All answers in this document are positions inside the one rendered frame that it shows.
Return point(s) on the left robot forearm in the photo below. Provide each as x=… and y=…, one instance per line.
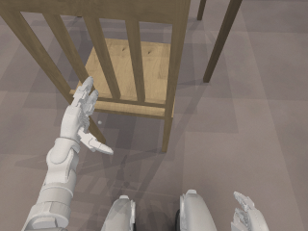
x=53, y=205

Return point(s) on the left robot shin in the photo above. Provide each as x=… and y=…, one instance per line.
x=131, y=227

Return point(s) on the chair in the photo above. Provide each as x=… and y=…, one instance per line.
x=133, y=77

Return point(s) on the left robot hand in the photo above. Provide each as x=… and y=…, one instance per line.
x=77, y=114

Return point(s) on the right robot hand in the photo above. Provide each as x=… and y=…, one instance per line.
x=253, y=219

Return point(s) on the robot left thigh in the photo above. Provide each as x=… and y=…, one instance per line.
x=121, y=216

